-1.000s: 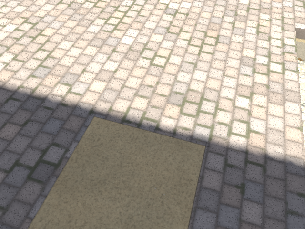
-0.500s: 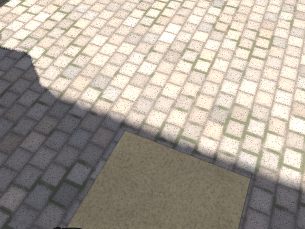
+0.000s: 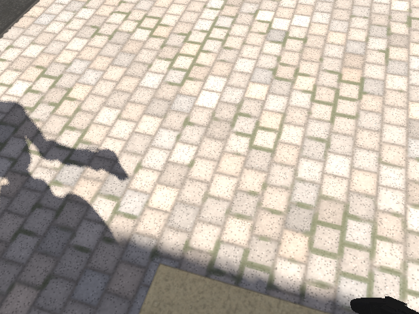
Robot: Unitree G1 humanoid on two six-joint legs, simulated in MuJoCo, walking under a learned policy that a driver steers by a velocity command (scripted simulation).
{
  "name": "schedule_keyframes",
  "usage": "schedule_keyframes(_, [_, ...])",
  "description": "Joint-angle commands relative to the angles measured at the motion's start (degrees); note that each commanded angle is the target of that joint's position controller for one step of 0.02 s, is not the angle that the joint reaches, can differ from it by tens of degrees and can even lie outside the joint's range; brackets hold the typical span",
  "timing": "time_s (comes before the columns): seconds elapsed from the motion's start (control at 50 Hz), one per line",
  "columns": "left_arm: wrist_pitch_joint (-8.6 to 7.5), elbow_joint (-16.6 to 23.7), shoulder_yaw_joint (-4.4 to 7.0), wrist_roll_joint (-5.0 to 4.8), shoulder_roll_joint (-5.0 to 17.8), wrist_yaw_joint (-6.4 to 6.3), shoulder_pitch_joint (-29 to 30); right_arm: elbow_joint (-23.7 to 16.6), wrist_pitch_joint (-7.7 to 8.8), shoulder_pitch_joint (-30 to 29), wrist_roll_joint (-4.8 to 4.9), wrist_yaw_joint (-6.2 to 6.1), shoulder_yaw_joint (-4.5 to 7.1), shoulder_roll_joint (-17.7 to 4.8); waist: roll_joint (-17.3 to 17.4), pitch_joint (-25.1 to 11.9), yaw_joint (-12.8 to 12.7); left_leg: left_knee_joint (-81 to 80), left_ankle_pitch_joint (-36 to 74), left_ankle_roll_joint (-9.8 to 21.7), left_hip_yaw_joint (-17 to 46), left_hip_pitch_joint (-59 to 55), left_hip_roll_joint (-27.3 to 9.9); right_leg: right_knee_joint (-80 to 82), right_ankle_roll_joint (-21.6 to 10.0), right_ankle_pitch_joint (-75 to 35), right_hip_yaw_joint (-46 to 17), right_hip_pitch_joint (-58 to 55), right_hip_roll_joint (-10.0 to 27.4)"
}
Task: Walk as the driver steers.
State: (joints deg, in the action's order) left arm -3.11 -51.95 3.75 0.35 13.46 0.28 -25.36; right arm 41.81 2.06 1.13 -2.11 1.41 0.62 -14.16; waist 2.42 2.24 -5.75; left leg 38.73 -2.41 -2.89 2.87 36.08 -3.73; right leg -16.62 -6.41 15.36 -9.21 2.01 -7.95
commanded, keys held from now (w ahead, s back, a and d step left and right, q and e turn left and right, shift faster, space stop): w+e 0.64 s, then w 0.04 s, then w+q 0.32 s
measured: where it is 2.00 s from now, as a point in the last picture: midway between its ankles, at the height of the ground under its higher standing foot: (313, 247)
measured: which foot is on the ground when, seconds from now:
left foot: up 0.00-0.08, down 0.10-0.64, up 0.66-1.00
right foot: down 0.00-0.10, up 0.12-0.62, down 0.64-1.00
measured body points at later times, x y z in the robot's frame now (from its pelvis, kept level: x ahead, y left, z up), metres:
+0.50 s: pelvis +0.26 +0.03 +0.00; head +0.29 +0.02 +0.45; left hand +0.52 +0.20 -0.10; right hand +0.17 -0.23 -0.13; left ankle +0.20 +0.13 -0.74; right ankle +0.35 -0.14 -0.69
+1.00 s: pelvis +0.50 -0.12 +0.00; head +0.51 -0.14 +0.45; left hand +0.62 +0.12 -0.12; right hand +0.49 -0.39 -0.14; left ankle +0.68 -0.02 -0.67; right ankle +0.41 -0.13 -0.74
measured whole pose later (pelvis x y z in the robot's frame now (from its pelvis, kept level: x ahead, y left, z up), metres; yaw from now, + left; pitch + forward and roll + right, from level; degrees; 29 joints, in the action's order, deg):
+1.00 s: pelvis +0.50 -0.12 +0.00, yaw -22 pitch +0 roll -1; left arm -4.7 -49.9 2.1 0.9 13.5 0.3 -21.2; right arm 47.4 0.3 14.2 -1.2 2.3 2.8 -15.2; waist 2.8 1.7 -1.0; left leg 52.6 -3.2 1.1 2.6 39.3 -4.1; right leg -11.0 -6.2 13.5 6.7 -1.6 -5.8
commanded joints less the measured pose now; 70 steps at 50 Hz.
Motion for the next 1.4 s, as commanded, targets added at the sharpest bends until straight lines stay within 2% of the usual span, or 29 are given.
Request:
schedule_keyframes(0.02, [-0.14, 2.66, 2.31, 0.62, 9.88, -0.77, -3.49, -6.72, 1.74, -7.70, 0.49, -0.06, 0.70, -4.49, -7.26, -0.33, 0.10, -4.81, -1.65, 0.86, -1.60, -0.94, 3.26, -2.20, -5.39, -29.57, -12.01, -2.49, 14.73])
schedule_keyframes(0.08, [-0.43, 4.78, 2.80, 0.51, 11.73, -0.71, 2.08, -3.65, 2.74, 4.43, 0.79, -1.06, 1.90, -7.71, -7.32, -4.39, 6.54, -12.03, -5.97, 3.50, -1.89, -20.51, 6.13, -11.37, -1.98, -36.27, -12.62, 2.60, 12.93])
schedule_keyframes(0.1, [-0.93, 5.18, 2.62, -0.14, 11.06, -0.10, 2.87, -2.09, 3.55, 11.79, 0.19, -1.87, 2.77, -10.09, -3.88, -9.00, 10.27, -14.58, -5.16, 5.49, 0.98, -32.15, 2.45, -22.02, -0.53, -33.30, -9.79, 6.80, 9.40])
schedule_keyframes(0.12, [-1.45, 7.28, 1.34, -0.83, 6.45, 0.11, 2.38, -1.87, 3.73, 21.58, -1.24, -3.02, 3.77, -14.49, 3.15, -18.37, 13.20, -15.41, -16.85, 8.32, 14.88, -45.37, -12.33, -37.78, 0.45, -14.85, -4.38, 14.07, 6.25])
schedule_keyframes(0.14, [-1.00, 8.89, 0.86, -2.05, 3.86, 0.01, -4.63, -2.07, 2.66, 19.06, -1.67, -2.92, 4.73, -18.38, 16.34, -20.69, 7.80, -22.54, -20.46, 14.26, 40.34, -52.64, -23.05, -49.46, 1.68, 18.27, 1.90, 30.75, -1.07])
schedule_keyframes(0.16, [0.22, 6.65, 1.26, 0.11, 8.35, -0.57, -3.81, -2.46, 1.94, 16.02, -0.74, -2.50, 4.25, -12.88, 6.71, -13.78, 6.59, -22.30, -26.65, 14.69, 39.74, -45.99, -21.50, -54.89, 1.35, 13.59, 2.38, 35.50, 5.11])
schedule_keyframes(0.18, [0.54, 6.72, 1.39, 0.75, 8.58, 0.05, 0.77, -3.13, 1.91, 12.89, -0.16, -2.20, 2.96, -7.59, 0.27, -7.12, 6.82, -23.29, -23.61, 13.31, 29.59, -38.73, -17.91, -54.00, 1.71, 7.88, 2.89, 34.91, 6.89])
schedule_keyframes(0.22, [1.21, 7.52, 1.26, 1.33, 7.00, 1.18, 4.40, -2.11, 2.36, 12.20, -0.22, -2.05, 2.27, -5.57, 1.41, -2.66, 5.89, -25.72, -9.34, 11.07, 15.49, -31.38, -12.72, -50.38, 2.89, 3.86, 3.99, 32.68, 9.68])
schedule_keyframes(0.32, [3.16, 10.02, 0.79, 1.69, 5.66, 3.05, 8.95, 0.51, 4.33, 16.05, 1.18, -1.46, 2.86, -6.51, 3.21, -2.55, 4.93, -28.24, 6.83, 11.35, 3.21, -30.96, -11.13, -49.78, 4.18, -1.64, 5.61, 35.91, 11.03])
schedule_keyframes(0.52, [2.59, 17.03, -1.32, 1.78, 3.53, 4.95, 27.27, 4.54, 3.45, 22.46, 1.07, -1.88, 3.70, -8.65, 2.32, 2.53, 8.87, -28.57, 14.26, 9.84, -10.90, -36.44, -10.77, -24.42, 2.63, -12.17, 13.59, 35.48, 11.00])
schedule_keyframes(0.58, [2.64, 17.79, -1.08, 2.20, 4.32, 4.44, 27.28, 5.78, 2.38, 23.76, 0.84, -2.44, 3.98, -10.21, 3.05, 1.32, 8.15, -21.58, 31.68, 8.71, -14.24, -40.87, -11.54, -19.83, -0.31, -4.71, 16.98, 30.30, 7.56])
schedule_keyframes(0.62, [2.33, 16.15, -0.15, 2.49, 5.99, 3.61, 20.26, 6.27, 1.40, 24.11, 0.79, -2.78, 4.32, -12.15, 4.03, -3.75, 4.82, -8.15, 46.27, 8.35, -15.95, -41.96, -11.77, -17.69, -3.11, 0.81, 18.32, 20.87, 3.07])
schedule_keyframes(0.64, [1.77, 13.39, 0.79, 2.91, 7.36, 2.94, 11.38, 5.85, 0.96, 23.40, 1.10, -2.83, 4.28, -12.44, 2.29, -8.84, 0.70, 4.08, 41.76, 7.31, -17.17, -37.27, -10.91, -13.08, -4.93, -1.42, 17.31, 8.96, 1.45])
schedule_keyframes(0.66, [1.58, 11.12, 2.32, 3.49, 11.65, 1.92, 2.57, 4.08, 1.04, 23.88, 0.91, -2.62, 3.57, -10.19, -3.43, -15.26, -2.49, 20.58, 20.47, 5.80, -17.15, -24.12, -9.44, -10.71, -7.77, 4.41, 3.99, -6.96, 11.07])
schedule_keyframes(0.68, [1.79, 12.36, 3.48, 2.41, 17.60, 1.24, 5.31, -0.06, 1.27, 25.68, 1.09, -1.27, 2.26, -3.77, -16.23, -18.98, 2.60, 39.26, -30.47, 2.53, -13.66, 1.08, 1.60, -6.31, -14.94, 1.77, -26.69, -22.19, 28.16])
schedule_keyframes(0.7, [2.34, 12.53, 3.23, 0.88, 15.53, 0.62, 1.97, -0.47, 1.45, 19.07, 0.63, -1.31, 3.15, -8.48, -6.30, -19.35, -1.83, 42.29, -25.91, 2.91, -3.41, 5.38, 1.70, -1.28, -14.90, -4.51, -30.04, -20.37, 29.22])
schedule_keyframes(0.74, [1.63, 10.43, 1.47, 0.64, 9.67, -0.04, 7.17, 0.13, 2.19, 17.68, 2.00, -1.12, 2.40, -6.65, -2.74, -6.60, 2.93, 34.97, -16.98, 3.92, -2.88, 3.04, -2.64, -0.29, -10.93, -21.22, -12.15, -5.74, 24.88])
schedule_keyframes(0.8, [-0.50, 9.37, -0.08, 0.58, 6.07, 0.10, 10.37, 3.75, -0.46, 23.13, 0.37, -0.25, 2.42, -5.75, -4.01, -4.04, 7.53, 28.18, -14.98, 3.56, -2.19, -7.12, -3.64, 4.19, -6.42, -26.84, -0.71, 5.54, 19.69])
schedule_keyframes(0.94, [-2.33, 5.45, -0.10, 0.46, 6.89, 0.06, 5.38, 2.48, -1.28, 13.17, 1.11, 0.79, 3.07, -4.58, -5.52, 2.01, 5.23, 17.54, -1.46, 3.82, 0.36, 3.97, -0.45, 9.59, -1.05, -26.46, 9.48, 2.05, 17.53])
schedule_keyframes(1.08, [-2.36, 1.93, -1.07, 0.41, 6.22, -1.62, 1.54, -0.83, -0.31, 2.82, 0.07, 1.82, 1.29, -1.58, -4.99, 4.53, 2.74, -1.25, 3.21, 5.78, -8.93, 1.47, 2.24, 5.55, 0.86, -45.90, 17.46, -5.53, 18.37])
schedule_keyframes(1.12, [-2.02, 1.21, -0.92, 0.48, 7.86, -2.40, 1.38, -0.45, -0.08, 5.82, -0.19, 1.69, 1.38, -2.10, -6.92, 1.43, 4.13, -3.61, -0.86, 7.47, -12.02, -4.48, 6.21, -2.50, 2.28, -63.76, 18.80, -8.03, 18.50])
schedule_keyframes(1.16, [-1.42, 1.63, -0.29, 0.68, 10.02, -3.24, 3.90, 2.29, 0.25, 16.55, -0.52, 1.12, 2.32, -4.47, -9.16, -4.12, 8.69, -5.13, -4.42, 10.09, -11.31, -14.91, 9.11, -16.96, 3.18, -70.47, 19.06, -6.80, 19.13])
schedule_keyframes(1.18, [-1.19, 2.48, -0.12, 0.25, 10.61, -3.21, 6.19, 4.20, 0.92, 23.54, -1.11, 0.67, 3.19, -6.21, -8.06, -7.65, 12.40, -11.07, 0.83, 11.89, -8.95, -23.61, 9.05, -28.82, 3.48, -61.64, 19.33, -2.98, 18.26])
schedule_keyframes(1.2, [-1.51, 4.30, -0.32, -0.45, 9.74, -2.79, 7.71, 5.00, 1.44, 28.32, -1.42, -0.08, 4.47, -10.15, -2.31, -12.08, 15.11, -12.59, 19.80, 15.65, -0.57, -35.56, 1.18, -47.56, 4.42, -35.04, 20.95, 7.60, 13.21])
schedule_keyframes(1.22, [-1.52, 6.62, -1.50, -1.46, 3.36, -2.25, 0.08, 3.55, 0.81, 24.89, -0.31, -0.64, 6.31, -16.82, 12.60, -20.15, 7.78, -5.81, 61.77, 27.11, 24.25, -55.32, -18.11, -70.90, 7.39, 20.61, 16.64, 29.68, 2.27])
schedule_keyframes(1.24, [-1.13, 6.37, -1.25, 0.27, 6.93, -2.05, 1.61, 2.73, 0.34, 26.06, 2.90, -0.64, 6.79, -16.16, 0.49, -26.98, 11.11, -9.47, 60.34, 30.65, 25.96, -54.84, -18.57, -73.61, 7.15, 15.10, 6.12, 32.43, 4.63])
schedule_keyframes(1.28, [-0.90, 7.84, -1.34, 0.59, 7.03, -1.87, 7.23, 1.25, -1.10, 16.43, 2.93, -1.51, 4.90, -9.12, -4.54, -9.38, 7.31, -17.03, 36.64, 25.22, 17.60, -35.73, -12.91, -64.87, 7.29, 9.07, 6.15, 33.82, 9.74])
schedule_keyframes(1.32, [1.45, 8.45, -1.19, 1.91, 6.77, -1.69, 7.52, 1.02, -1.58, 13.88, 2.61, -1.78, 4.02, -6.60, -4.16, -3.88, 4.62, -20.57, 29.80, 21.30, 12.67, -24.48, -7.45, -56.55, 8.34, 8.14, 6.50, 29.25, 11.02])
schedule_keyframes(1.4, [3.81, 9.09, -1.49, 1.62, 4.90, -1.77, 6.02, 0.73, -0.98, 13.98, 1.36, -1.06, 5.06, -10.17, -0.91, -7.04, 3.53, -20.09, 30.39, 19.11, 9.94, -20.41, -3.69, -48.56, 9.57, 4.48, 7.81, 25.89, 9.97])
Next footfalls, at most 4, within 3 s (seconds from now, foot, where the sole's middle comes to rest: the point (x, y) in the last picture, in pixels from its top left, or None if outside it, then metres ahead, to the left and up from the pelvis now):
0.10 left None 0.24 0.13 -0.78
0.64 right None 0.44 -0.14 -0.78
1.20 left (287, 224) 0.78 -0.13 -0.78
1.76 right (341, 228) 0.77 -0.31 -0.78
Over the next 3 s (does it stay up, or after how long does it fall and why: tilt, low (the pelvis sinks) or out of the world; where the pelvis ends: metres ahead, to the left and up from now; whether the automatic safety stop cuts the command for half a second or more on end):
stays up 0.86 -0.14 0.00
